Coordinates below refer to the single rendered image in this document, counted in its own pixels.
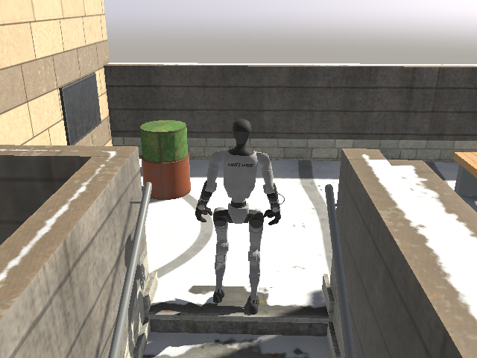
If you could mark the right robot hand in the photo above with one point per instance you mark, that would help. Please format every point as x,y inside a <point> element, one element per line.
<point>270,214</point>

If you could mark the robot left upper arm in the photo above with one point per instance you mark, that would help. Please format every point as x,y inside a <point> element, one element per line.
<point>216,158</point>

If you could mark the left robot hand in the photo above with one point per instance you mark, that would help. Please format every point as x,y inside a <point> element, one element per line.
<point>205,212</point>

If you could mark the robot left forearm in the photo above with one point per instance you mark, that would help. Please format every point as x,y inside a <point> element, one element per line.
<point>204,198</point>

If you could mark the robot right upper arm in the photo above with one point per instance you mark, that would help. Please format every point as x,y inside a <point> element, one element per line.
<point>267,172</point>

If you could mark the robot head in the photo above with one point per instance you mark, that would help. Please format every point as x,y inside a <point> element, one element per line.
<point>241,132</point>

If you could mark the right robot shin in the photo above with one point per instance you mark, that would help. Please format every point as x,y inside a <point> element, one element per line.
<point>254,278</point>

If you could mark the robot right forearm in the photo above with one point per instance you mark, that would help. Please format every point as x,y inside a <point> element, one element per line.
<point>273,200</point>

